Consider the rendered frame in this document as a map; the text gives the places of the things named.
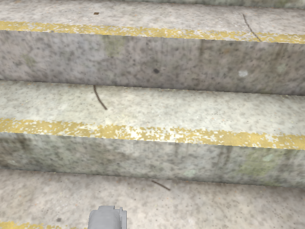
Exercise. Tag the left robot thigh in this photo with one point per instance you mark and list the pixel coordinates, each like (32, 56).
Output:
(107, 217)

